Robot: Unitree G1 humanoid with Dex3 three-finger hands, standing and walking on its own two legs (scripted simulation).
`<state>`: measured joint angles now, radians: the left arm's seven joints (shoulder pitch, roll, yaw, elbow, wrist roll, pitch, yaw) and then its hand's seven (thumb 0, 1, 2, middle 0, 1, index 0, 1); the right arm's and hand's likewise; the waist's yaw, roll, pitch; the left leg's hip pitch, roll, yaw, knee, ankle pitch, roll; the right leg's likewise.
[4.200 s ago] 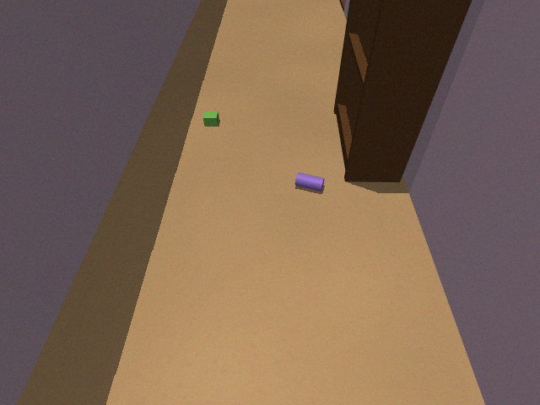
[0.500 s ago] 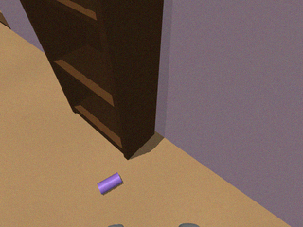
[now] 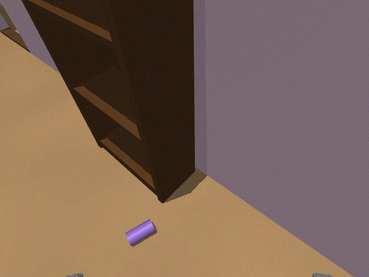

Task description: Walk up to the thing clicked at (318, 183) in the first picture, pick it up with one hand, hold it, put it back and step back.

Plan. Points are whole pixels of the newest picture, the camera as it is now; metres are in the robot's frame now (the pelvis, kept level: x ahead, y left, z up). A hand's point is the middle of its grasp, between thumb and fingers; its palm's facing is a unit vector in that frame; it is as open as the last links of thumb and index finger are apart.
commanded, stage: walk up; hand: left
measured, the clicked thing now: (140, 232) +0.46 +0.28 -0.73
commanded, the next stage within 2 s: stand in 1.18 s
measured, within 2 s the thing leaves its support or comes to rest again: neither
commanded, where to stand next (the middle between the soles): +0.06 +0.01 m, yaw +1 degrees
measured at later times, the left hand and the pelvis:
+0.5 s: hand out of the picture +0.10 +0.27 -0.14, palm faces -0.01 -0.95 -0.33, open 7.4 cm; pelvis +0.01 +0.02 +0.02, yaw +0 degrees
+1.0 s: hand out of the picture +0.10 +0.28 -0.14, palm faces +0.01 -0.94 -0.33, open 7.4 cm; pelvis +0.02 +0.02 +0.02, yaw +1 degrees
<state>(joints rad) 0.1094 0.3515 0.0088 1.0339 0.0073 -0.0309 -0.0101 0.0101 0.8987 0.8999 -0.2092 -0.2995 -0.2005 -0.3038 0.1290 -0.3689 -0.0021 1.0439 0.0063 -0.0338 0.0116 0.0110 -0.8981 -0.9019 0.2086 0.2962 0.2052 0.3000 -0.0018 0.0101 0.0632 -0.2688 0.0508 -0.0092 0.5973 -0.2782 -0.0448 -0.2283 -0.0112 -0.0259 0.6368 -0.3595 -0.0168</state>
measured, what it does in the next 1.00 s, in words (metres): stands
